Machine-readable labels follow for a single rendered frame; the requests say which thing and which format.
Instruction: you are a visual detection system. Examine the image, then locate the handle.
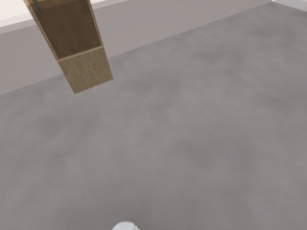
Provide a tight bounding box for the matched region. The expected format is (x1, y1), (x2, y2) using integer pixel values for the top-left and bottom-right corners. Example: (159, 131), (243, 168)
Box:
(33, 0), (43, 14)

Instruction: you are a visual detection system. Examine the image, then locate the cupboard door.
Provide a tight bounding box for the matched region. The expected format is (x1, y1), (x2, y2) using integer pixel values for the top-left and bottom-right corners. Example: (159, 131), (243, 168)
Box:
(28, 0), (101, 59)

